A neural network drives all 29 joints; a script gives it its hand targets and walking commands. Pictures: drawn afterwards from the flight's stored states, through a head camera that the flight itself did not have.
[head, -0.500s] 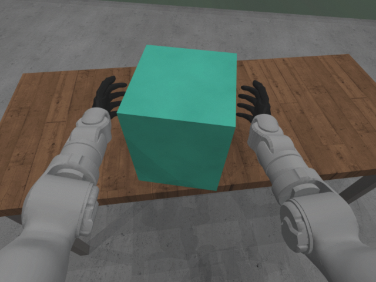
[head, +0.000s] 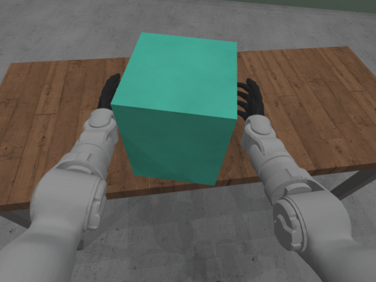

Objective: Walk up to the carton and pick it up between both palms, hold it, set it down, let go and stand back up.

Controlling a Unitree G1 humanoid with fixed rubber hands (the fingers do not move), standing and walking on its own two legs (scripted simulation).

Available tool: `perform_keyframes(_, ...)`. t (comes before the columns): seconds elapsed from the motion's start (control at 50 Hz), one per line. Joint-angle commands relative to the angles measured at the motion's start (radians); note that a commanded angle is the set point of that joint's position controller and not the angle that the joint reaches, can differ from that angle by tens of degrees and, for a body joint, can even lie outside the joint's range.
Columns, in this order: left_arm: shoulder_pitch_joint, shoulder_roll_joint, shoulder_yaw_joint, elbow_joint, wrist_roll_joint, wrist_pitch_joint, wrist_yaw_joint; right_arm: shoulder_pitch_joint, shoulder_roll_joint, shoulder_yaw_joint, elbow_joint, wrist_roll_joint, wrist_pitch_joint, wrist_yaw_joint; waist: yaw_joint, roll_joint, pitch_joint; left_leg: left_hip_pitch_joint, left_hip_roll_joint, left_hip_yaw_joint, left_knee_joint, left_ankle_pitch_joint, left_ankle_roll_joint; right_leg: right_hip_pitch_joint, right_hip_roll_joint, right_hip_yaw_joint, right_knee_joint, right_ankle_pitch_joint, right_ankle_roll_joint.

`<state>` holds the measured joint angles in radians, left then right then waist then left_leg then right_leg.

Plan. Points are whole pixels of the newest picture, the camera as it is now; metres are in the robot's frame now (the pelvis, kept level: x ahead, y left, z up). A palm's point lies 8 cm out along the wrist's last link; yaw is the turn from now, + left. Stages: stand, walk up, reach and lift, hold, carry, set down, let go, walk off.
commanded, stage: reach and lift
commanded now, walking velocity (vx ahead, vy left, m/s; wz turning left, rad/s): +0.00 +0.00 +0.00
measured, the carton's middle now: (180, 114) +0.47 -0.02 +0.07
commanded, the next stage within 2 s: none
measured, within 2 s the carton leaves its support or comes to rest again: neither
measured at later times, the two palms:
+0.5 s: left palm (110, 112) +0.47 +0.13 +0.09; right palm (248, 119) +0.43 -0.16 +0.09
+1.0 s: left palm (111, 114) +0.47 +0.13 +0.09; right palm (247, 121) +0.42 -0.16 +0.08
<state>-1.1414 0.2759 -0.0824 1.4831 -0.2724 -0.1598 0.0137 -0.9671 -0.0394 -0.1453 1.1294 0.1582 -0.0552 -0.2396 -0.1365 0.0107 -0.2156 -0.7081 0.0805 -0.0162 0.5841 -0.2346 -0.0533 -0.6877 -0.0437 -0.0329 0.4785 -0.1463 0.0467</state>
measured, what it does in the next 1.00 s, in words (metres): stands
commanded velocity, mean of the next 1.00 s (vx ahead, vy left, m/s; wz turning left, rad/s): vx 0.00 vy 0.00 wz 0.00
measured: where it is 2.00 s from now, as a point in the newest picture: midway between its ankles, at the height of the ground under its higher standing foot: outside the picture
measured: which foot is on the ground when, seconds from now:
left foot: down 0.00-1.00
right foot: down 0.00-1.00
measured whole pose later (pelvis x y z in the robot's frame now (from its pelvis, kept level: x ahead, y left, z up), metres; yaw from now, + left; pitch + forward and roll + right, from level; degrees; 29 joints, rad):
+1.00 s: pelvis +0.04 +0.00 +0.02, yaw +2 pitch +6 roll -1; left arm -0.92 0.03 0.51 1.15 0.35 -0.13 -0.09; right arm -0.71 0.17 -0.64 0.87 -0.41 -0.26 -0.16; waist -0.07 -0.02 0.02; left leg -0.24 0.06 -0.02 0.33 -0.20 -0.05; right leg -0.20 -0.06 -0.06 0.23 -0.12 0.06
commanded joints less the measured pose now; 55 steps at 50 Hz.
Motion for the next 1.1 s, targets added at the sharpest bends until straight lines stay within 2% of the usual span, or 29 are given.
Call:
perform_keyframes(0.0, -0.569, 0.093, 0.036, -0.193, 0.029, -0.047, -0.002, -0.523, -0.092, -0.014, -0.211, -0.023, -0.063, -0.008, 0.000, 0.113, -0.693, 0.372, -0.086, 0.079, -0.006, 0.389, -0.056, 0.398, 0.076, -0.054, 0.024, 0.368, -0.041)
perform_keyframes(0.04, -0.576, 0.079, 0.048, -0.201, 0.051, -0.037, -0.003, -0.511, -0.073, -0.021, -0.202, -0.038, -0.060, -0.014, 0.002, 0.107, -0.680, 0.355, -0.092, 0.090, -0.015, 0.364, -0.049, 0.424, 0.074, -0.049, 0.016, 0.362, -0.039)
perform_keyframes(0.06, -0.584, 0.052, 0.035, -0.208, 0.058, -0.035, -0.003, -0.521, -0.061, -0.035, -0.177, -0.049, -0.058, -0.014, -0.005, 0.125, -0.669, 0.363, -0.087, 0.089, -0.019, 0.362, -0.057, 0.416, 0.072, -0.051, 0.014, 0.351, -0.043)
perform_keyframes(0.1, -0.583, 0.031, 0.061, -0.236, 0.078, -0.034, 0.000, -0.526, -0.031, -0.032, -0.210, -0.046, -0.061, -0.009, 0.008, 0.126, -0.666, 0.383, -0.087, 0.089, -0.018, 0.389, -0.053, 0.411, 0.075, -0.053, 0.006, 0.340, -0.042)
perform_keyframes(0.12, -0.585, 0.012, 0.073, -0.241, 0.091, -0.033, 0.000, -0.543, -0.013, -0.035, -0.227, -0.059, -0.060, -0.007, 0.013, 0.120, -0.681, 0.379, -0.088, 0.089, -0.029, 0.381, -0.045, 0.425, 0.074, -0.048, -0.002, 0.347, -0.038)
perform_keyframes(0.14, -0.584, -0.022, 0.069, -0.265, 0.104, -0.032, 0.001, -0.530, 0.000, -0.058, -0.212, -0.076, -0.062, -0.004, -0.002, 0.128, -0.685, 0.400, -0.086, 0.088, -0.029, 0.401, -0.057, 0.423, 0.076, -0.057, 0.001, 0.355, -0.042)
perform_keyframes(0.16, -0.580, -0.023, 0.088, -0.265, 0.125, -0.033, 0.001, -0.521, 0.007, -0.076, -0.225, -0.100, -0.069, 0.000, 0.000, 0.125, -0.695, 0.414, -0.085, 0.091, -0.029, 0.417, -0.060, 0.427, 0.080, -0.064, -0.005, 0.356, -0.041)
perform_keyframes(0.22, -0.572, -0.105, 0.139, -0.267, 0.185, -0.039, -0.019, -0.541, 0.102, -0.093, -0.254, -0.156, -0.085, 0.023, 0.021, 0.126, -0.687, 0.437, -0.086, 0.103, -0.031, 0.433, -0.055, 0.451, 0.075, -0.059, -0.015, 0.364, -0.040)
perform_keyframes(0.26, -0.577, -0.236, 0.189, -0.252, 0.265, -0.051, -0.053, -0.533, 0.233, -0.147, -0.243, -0.255, -0.102, 0.058, 0.006, 0.118, -0.644, 0.439, -0.093, 0.104, -0.053, 0.433, -0.052, 0.493, 0.069, -0.067, -0.026, 0.385, -0.040)
perform_keyframes(0.28, -0.557, -0.327, 0.222, -0.265, 0.329, -0.064, -0.077, -0.512, 0.325, -0.169, -0.242, -0.316, -0.119, 0.088, 0.011, 0.139, -0.626, 0.473, -0.091, 0.105, -0.061, 0.456, -0.059, 0.507, 0.068, -0.073, -0.033, 0.385, -0.041)
perform_keyframes(0.32, -0.540, -0.531, 0.328, -0.206, 0.466, -0.097, -0.134, -0.499, 0.545, -0.237, -0.223, -0.486, -0.155, 0.169, 0.017, 0.135, -0.567, 0.504, -0.098, 0.111, -0.100, 0.444, -0.051, 0.544, 0.067, -0.081, -0.067, 0.388, -0.045)
perform_keyframes(0.34, -0.506, -0.637, 0.364, -0.178, 0.529, -0.109, -0.160, -0.502, 0.633, -0.253, -0.223, -0.553, -0.170, 0.211, 0.028, 0.155, -0.562, 0.523, -0.106, 0.121, -0.111, 0.445, -0.061, 0.585, 0.064, -0.084, -0.073, 0.412, -0.044)
perform_keyframes(0.36, -0.480, -0.666, 0.379, -0.153, 0.566, -0.119, -0.173, -0.475, 0.645, -0.265, -0.210, -0.598, -0.187, 0.242, 0.037, 0.164, -0.545, 0.539, -0.104, 0.126, -0.121, 0.473, -0.069, 0.609, 0.065, -0.094, -0.076, 0.420, -0.045)
perform_keyframes(0.4, -0.434, -0.667, 0.382, -0.112, 0.608, -0.128, -0.187, -0.403, 0.658, -0.271, -0.187, -0.649, -0.202, 0.265, 0.022, 0.134, -0.471, 0.538, -0.101, 0.119, -0.151, 0.474, -0.069, 0.638, 0.058, -0.096, -0.089, 0.461, -0.043)
perform_keyframes(0.42, -0.430, -0.663, 0.401, -0.131, 0.621, -0.128, -0.188, -0.402, 0.681, -0.261, -0.191, -0.666, -0.202, 0.271, 0.040, 0.105, -0.465, 0.544, -0.100, 0.120, -0.168, 0.473, -0.060, 0.669, 0.061, -0.095, -0.094, 0.453, -0.039)
perform_keyframes(0.44, -0.410, -0.680, 0.385, -0.125, 0.626, -0.120, -0.191, -0.368, 0.679, -0.266, -0.177, -0.679, -0.204, 0.274, 0.015, 0.101, -0.421, 0.546, -0.094, 0.119, -0.175, 0.482, -0.067, 0.674, 0.061, -0.104, -0.106, 0.444, -0.038)
perform_keyframes(0.5, -0.389, -0.666, 0.408, -0.138, 0.641, -0.091, -0.203, -0.343, 0.669, -0.250, -0.176, -0.694, -0.199, 0.278, 0.021, 0.054, -0.326, 0.562, -0.094, 0.120, -0.218, 0.450, -0.053, 0.693, 0.067, -0.109, -0.142, 0.393, -0.022)
perform_keyframes(0.56, -0.375, -0.689, 0.402, -0.178, 0.642, -0.084, -0.203, -0.328, 0.700, -0.198, -0.194, -0.694, -0.217, 0.271, 0.031, 0.020, -0.335, 0.556, -0.098, 0.134, -0.223, 0.499, -0.056, 0.748, 0.066, -0.101, -0.135, 0.466, -0.019)
perform_keyframes(0.58, -0.360, -0.700, 0.397, -0.183, 0.637, -0.081, -0.203, -0.330, 0.704, -0.181, -0.200, -0.692, -0.223, 0.271, 0.041, 0.035, -0.348, 0.567, -0.099, 0.133, -0.222, 0.517, -0.056, 0.760, 0.070, -0.100, -0.139, 0.473, -0.012)
perform_keyframes(0.62, -0.338, -0.696, 0.401, -0.203, 0.635, -0.076, -0.205, -0.321, 0.713, -0.149, -0.205, -0.675, -0.229, 0.266, 0.048, 0.002, -0.330, 0.560, -0.101, 0.133, -0.222, 0.543, -0.051, 0.789, 0.066, -0.097, -0.135, 0.531, -0.006)
perform_keyframes(0.7, -0.330, -0.693, 0.393, -0.244, 0.637, -0.057, -0.208, -0.308, 0.704, -0.143, -0.211, -0.668, -0.235, 0.252, 0.040, -0.012, -0.290, 0.564, -0.100, 0.135, -0.235, 0.523, -0.042, 0.811, 0.068, -0.100, -0.145, 0.531, 0.003)
perform_keyframes(0.72, -0.312, -0.708, 0.381, -0.268, 0.636, -0.053, -0.206, -0.289, 0.704, -0.134, -0.215, -0.659, -0.240, 0.249, 0.040, -0.011, -0.279, 0.544, -0.099, 0.137, -0.233, 0.525, -0.050, 0.827, 0.063, -0.098, -0.141, 0.544, 0.003)
perform_keyframes(0.86, -0.286, -0.722, 0.382, -0.309, 0.655, -0.006, -0.211, -0.283, 0.703, -0.138, -0.250, -0.645, -0.248, 0.234, 0.047, 0.000, -0.282, 0.544, -0.107, 0.148, -0.246, 0.475, -0.033, 0.847, 0.059, -0.098, -0.146, 0.550, 0.007)
perform_keyframes(0.9, -0.265, -0.733, 0.376, -0.325, 0.664, 0.003, -0.205, -0.271, 0.707, -0.139, -0.236, -0.646, -0.251, 0.236, 0.044, 0.025, -0.288, 0.563, -0.106, 0.146, -0.241, 0.500, -0.039, 0.835, 0.060, -0.100, -0.151, 0.534, 0.008)
perform_keyframes(0.94, -0.265, -0.741, 0.375, -0.320, 0.670, 0.014, -0.206, -0.286, 0.700, -0.150, -0.245, -0.643, -0.251, 0.232, 0.057, 0.015, -0.283, 0.573, -0.104, 0.150, -0.242, 0.478, -0.036, 0.824, 0.066, -0.103, -0.166, 0.490, 0.005)
perform_keyframes(0.96, -0.267, -0.741, 0.379, -0.334, 0.676, 0.021, -0.205, -0.283, 0.692, -0.160, -0.248, -0.648, -0.251, 0.233, 0.042, 0.018, -0.269, 0.580, -0.101, 0.148, -0.241, 0.486, -0.037, 0.809, 0.065, -0.107, -0.168, 0.483, 0.003)
perform_keyframes(0.98, -0.256, -0.741, 0.387, -0.325, 0.672, 0.022, -0.207, -0.281, 0.692, -0.155, -0.250, -0.643, -0.254, 0.233, 0.049, 0.014, -0.270, 0.585, -0.104, 0.143, -0.243, 0.489, -0.032, 0.805, 0.064, -0.110, -0.170, 0.477, 0.010)
perform_keyframes(1.0, -0.249, -0.743, 0.367, -0.349, 0.670, 0.022, -0.204, -0.274, 0.698, -0.153, -0.259, -0.640, -0.262, 0.231, 0.038, 0.025, -0.288, 0.599, -0.101, 0.148, -0.237, 0.512, -0.037, 0.805, 0.067, -0.108, -0.168, 0.495, 0.002)
perform_keyframes(1.08, -0.236, -0.754, 0.383, -0.353, 0.686, 0.032, -0.200, -0.275, 0.700, -0.149, -0.244, -0.639, -0.260, 0.232, 0.052, 0.017, -0.276, 0.604, -0.099, 0.143, -0.242, 0.500, -0.033, 0.791, 0.074, -0.107, -0.181, 0.456, -0.002)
